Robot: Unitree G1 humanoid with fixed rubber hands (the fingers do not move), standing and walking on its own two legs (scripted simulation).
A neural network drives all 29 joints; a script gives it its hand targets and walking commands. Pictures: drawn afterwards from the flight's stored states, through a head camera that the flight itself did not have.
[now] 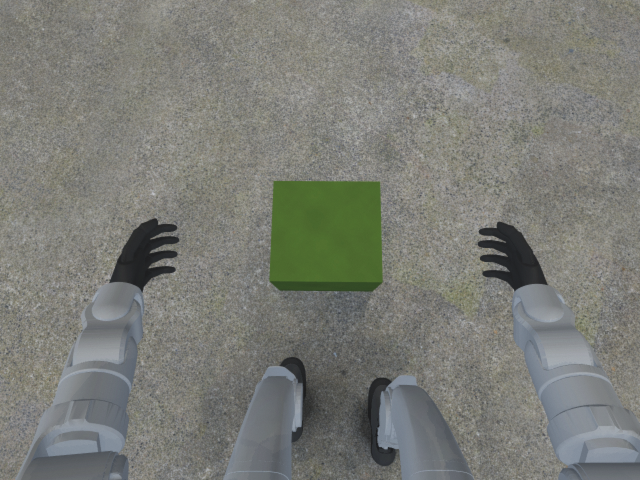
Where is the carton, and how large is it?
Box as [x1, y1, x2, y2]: [269, 181, 382, 291]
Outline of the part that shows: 274,181 269,280 280,290 372,291 382,282 379,181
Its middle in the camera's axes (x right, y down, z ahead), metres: +0.01 +0.00 +1.01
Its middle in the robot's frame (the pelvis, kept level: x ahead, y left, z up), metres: +0.52 +0.02 -0.60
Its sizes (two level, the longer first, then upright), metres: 0.259 0.245 0.203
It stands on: the floor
